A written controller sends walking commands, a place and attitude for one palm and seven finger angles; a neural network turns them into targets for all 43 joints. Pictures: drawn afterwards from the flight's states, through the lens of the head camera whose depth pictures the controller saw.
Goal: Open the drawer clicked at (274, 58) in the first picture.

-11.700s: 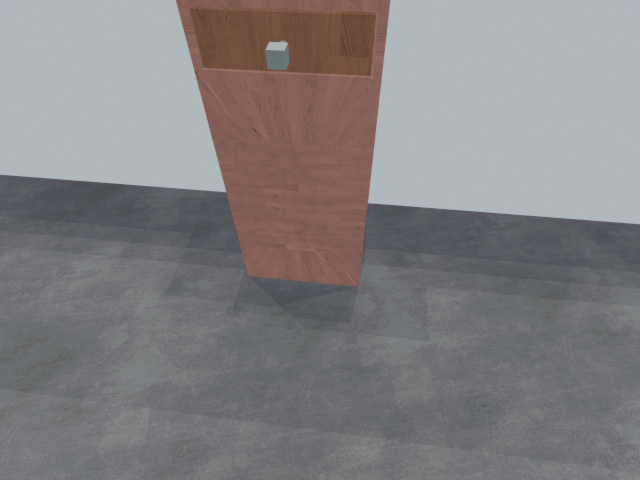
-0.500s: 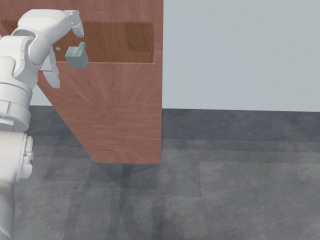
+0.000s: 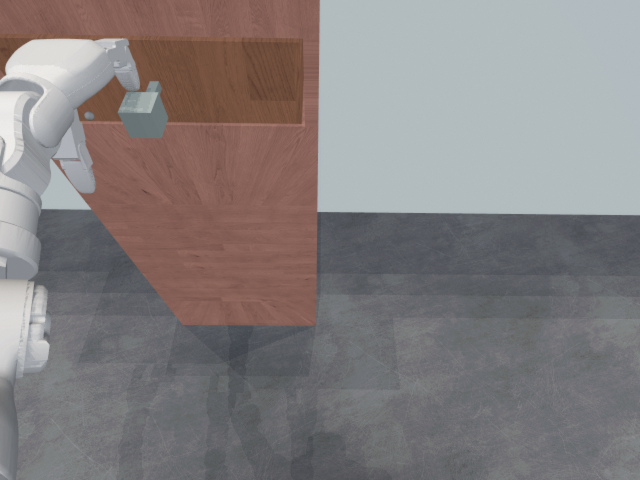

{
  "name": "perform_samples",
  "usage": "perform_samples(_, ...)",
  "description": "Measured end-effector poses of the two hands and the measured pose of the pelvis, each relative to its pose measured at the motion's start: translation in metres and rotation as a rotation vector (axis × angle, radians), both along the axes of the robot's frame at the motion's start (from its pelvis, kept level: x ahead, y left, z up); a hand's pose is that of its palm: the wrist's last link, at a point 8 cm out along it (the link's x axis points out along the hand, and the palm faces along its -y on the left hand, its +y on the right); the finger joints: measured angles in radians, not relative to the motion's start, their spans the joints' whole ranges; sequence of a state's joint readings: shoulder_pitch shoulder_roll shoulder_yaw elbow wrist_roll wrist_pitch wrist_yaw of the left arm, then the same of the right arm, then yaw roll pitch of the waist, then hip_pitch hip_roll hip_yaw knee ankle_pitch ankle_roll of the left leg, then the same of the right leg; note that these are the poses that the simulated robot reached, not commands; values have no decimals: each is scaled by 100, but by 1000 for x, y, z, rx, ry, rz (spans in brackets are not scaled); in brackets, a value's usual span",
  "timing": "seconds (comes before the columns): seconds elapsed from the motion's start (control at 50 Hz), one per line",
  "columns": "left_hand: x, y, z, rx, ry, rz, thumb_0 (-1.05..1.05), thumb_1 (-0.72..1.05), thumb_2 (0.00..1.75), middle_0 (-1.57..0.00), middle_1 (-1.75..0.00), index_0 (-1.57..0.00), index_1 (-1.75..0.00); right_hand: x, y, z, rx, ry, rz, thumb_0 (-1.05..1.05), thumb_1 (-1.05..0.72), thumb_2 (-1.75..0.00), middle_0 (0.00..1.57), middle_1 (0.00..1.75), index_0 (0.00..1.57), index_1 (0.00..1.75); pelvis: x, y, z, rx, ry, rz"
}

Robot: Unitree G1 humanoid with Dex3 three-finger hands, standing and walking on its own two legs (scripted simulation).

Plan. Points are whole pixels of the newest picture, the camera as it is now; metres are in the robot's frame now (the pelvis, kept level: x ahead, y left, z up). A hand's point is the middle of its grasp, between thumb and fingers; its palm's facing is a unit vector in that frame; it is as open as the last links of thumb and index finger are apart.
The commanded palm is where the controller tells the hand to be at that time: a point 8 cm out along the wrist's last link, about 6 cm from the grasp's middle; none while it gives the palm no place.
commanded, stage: lower the fingers behind the handle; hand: left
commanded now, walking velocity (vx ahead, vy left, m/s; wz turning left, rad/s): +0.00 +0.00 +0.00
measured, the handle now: (148, 104) +0.56 +0.21 +0.14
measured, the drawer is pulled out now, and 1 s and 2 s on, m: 0.00 0.00 0.00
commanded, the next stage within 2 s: close the thumb around the handle in 1.40 s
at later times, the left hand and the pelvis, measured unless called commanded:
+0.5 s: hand (123, 116) +0.52 +0.23 +0.15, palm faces -0.04 -0.02 -1.00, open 13.8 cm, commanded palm +0.50 +0.24 +0.20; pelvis +0.00 +0.00 -0.01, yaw +0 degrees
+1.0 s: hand (125, 118) +0.52 +0.23 +0.15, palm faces -0.02 -0.01 -1.00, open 13.9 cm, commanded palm +0.50 +0.24 +0.17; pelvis -0.01 -0.01 -0.01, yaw -1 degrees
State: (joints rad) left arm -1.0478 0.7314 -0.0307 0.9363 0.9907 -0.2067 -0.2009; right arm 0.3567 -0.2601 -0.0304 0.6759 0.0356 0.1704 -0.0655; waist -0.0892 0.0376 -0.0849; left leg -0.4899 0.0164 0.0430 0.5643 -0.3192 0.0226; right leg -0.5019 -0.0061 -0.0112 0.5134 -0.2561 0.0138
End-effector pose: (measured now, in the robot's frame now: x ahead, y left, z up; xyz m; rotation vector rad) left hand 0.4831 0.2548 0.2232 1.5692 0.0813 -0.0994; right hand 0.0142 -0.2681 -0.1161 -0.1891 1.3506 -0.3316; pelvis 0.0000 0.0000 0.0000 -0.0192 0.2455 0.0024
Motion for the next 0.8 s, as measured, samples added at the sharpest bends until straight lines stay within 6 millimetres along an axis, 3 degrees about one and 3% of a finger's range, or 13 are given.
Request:
perform_samples(0.14,5,-9,8,-43,-98,-42,-1,-49,31,-32,-120,-30,-119,10,-2,-2,3,5,40,1,-90,-90,20,30,20,30,1,3,-3,-4,20,18)
perform_samples(0.26,15,-16,-4,-23,-79,27,0,-49,31,-32,-120,-31,-119,14,0,-7,25,-15,31,1,-90,-90,20,30,20,30,1,3,-5,-3,36,8)
perform_samples(0.36,17,-27,-19,-26,-45,15,0,-49,31,-32,-120,-32,-120,10,2,-9,35,-16,12,1,-91,-90,20,30,20,30,1,1,-5,0,36,-2)
perform_samples(0.8,19,-27,-20,-17,-87,53,0,-49,31,-32,-120,-32,-126,-14,-19,-6,-10,14,-20,1,-90,-90,20,30,20,30,-3,-12,-8,3,49,-7)
